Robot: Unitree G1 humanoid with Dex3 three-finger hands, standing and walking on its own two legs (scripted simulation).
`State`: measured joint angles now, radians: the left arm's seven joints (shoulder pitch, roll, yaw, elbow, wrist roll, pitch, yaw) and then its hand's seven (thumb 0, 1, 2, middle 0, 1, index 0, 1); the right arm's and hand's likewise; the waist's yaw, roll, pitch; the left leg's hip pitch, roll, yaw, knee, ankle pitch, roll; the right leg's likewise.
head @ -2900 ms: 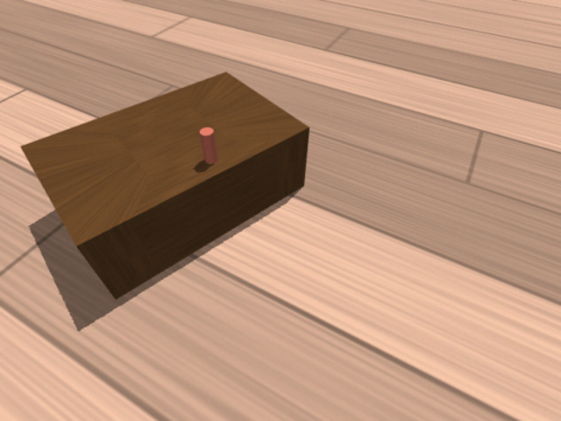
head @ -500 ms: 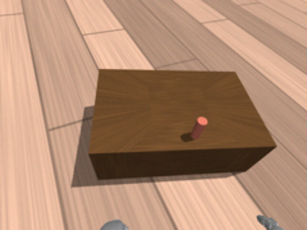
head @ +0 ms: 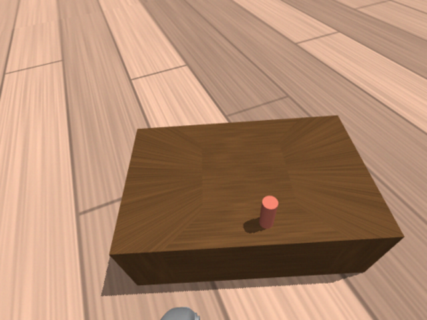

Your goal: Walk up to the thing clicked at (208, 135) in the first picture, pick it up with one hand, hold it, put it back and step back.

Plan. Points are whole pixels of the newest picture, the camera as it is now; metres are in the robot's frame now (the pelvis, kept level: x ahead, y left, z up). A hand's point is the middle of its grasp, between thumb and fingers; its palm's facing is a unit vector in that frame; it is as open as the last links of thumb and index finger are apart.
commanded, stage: walk up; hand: right
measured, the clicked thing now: (268, 212) +0.52 -0.15 -0.33
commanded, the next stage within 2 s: none
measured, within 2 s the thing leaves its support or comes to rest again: neither
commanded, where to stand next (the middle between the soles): +0.12 +0.04 m, yaw +2 degrees
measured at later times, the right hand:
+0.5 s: hand (344, 314) +0.17 -0.24 -0.14, palm faces -0.12 +0.92 -0.37, open 7.4 cm
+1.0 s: hand out of the picture +0.14 -0.22 -0.14, palm faces -0.08 +0.94 -0.33, open 7.4 cm
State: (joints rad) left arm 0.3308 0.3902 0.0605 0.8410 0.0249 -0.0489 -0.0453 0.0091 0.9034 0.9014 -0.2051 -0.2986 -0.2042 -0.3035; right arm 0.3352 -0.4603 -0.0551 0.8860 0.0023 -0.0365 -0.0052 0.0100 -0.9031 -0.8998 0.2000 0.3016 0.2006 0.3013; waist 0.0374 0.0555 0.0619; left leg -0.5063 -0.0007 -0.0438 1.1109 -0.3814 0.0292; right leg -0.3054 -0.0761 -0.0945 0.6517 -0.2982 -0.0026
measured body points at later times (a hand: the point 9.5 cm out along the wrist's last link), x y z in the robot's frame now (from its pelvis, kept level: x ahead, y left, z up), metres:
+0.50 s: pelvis +0.02 +0.01 -0.01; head +0.04 +0.01 +0.44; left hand +0.06 +0.33 -0.13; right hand +0.18 -0.29 -0.12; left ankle +0.08 +0.11 -0.72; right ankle +0.03 -0.13 -0.72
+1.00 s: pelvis +0.04 +0.02 +0.01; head +0.05 +0.03 +0.46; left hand +0.09 +0.34 -0.12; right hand +0.14 -0.27 -0.11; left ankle +0.07 +0.13 -0.72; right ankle +0.03 -0.13 -0.72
